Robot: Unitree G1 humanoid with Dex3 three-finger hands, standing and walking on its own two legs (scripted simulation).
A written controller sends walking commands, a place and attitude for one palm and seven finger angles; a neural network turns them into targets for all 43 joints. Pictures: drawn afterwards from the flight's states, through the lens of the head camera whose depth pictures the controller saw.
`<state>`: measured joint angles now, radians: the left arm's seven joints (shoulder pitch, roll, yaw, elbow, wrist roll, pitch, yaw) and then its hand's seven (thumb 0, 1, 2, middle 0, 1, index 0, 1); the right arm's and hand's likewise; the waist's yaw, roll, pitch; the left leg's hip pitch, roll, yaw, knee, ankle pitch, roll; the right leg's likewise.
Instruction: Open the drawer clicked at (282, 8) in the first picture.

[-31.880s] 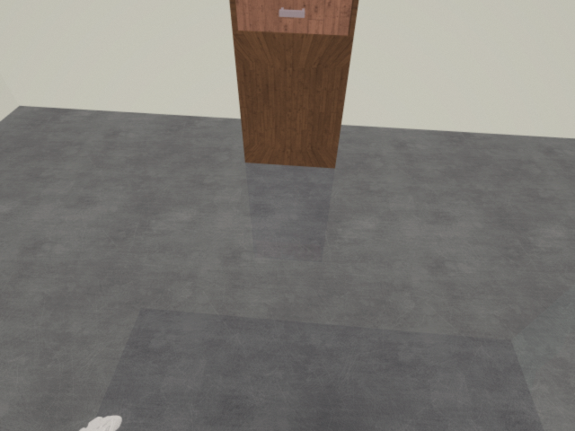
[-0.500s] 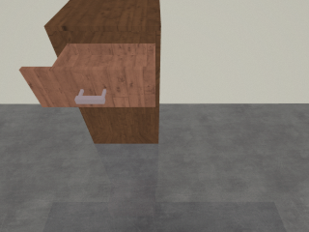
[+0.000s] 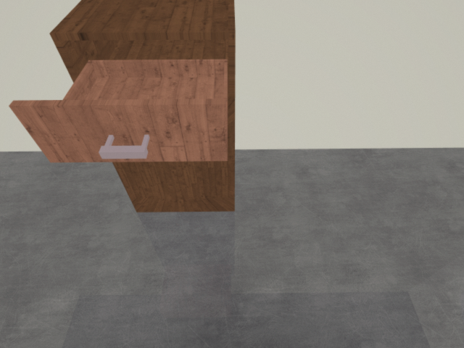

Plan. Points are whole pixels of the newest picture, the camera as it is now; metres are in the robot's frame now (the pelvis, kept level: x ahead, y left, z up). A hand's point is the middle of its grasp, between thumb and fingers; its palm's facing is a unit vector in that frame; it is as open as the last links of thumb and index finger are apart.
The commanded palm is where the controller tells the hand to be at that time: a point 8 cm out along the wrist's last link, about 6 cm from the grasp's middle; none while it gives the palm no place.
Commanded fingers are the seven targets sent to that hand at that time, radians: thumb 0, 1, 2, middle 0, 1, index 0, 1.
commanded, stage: look to check the result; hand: left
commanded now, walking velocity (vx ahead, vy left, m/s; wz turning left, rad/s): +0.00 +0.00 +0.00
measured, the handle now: (126, 145) +0.52 +0.28 +0.02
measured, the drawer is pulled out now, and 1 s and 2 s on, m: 0.30 0.30 0.30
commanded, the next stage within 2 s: stand and wait in 0.14 s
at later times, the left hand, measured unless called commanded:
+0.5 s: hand out of the picture +0.02 +0.18 -0.17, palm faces +0.03 -0.97 -0.22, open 7.4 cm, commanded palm none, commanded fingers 0.00 0.90 0.90 -0.20 -0.30 -0.20 -0.30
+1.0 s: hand out of the picture +0.06 +0.21 -0.17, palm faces +0.02 -0.96 -0.26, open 7.4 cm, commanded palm none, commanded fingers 0.00 0.90 0.90 -0.20 -0.30 -0.20 -0.30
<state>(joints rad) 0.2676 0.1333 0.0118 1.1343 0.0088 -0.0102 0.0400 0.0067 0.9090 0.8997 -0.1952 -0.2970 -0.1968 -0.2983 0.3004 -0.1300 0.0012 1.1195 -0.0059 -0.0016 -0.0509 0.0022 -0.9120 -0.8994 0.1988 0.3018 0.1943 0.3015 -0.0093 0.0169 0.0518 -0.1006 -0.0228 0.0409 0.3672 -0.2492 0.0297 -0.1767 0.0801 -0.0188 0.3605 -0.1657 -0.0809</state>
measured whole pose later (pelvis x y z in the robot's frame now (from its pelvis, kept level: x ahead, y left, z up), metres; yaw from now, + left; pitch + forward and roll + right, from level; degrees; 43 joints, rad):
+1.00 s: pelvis +0.01 +0.00 +0.00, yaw +0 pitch -1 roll +0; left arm 0.17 0.22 0.03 1.12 0.01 -0.01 0.03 0.01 0.91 0.90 -0.20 -0.30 -0.20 -0.30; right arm 0.22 -0.21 -0.01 1.11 -0.01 -0.01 -0.04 0.00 -0.91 -0.90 0.20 0.30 0.20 0.30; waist -0.01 0.01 0.06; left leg -0.07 -0.03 0.04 0.33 -0.24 0.03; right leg -0.15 0.08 -0.02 0.33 -0.17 -0.07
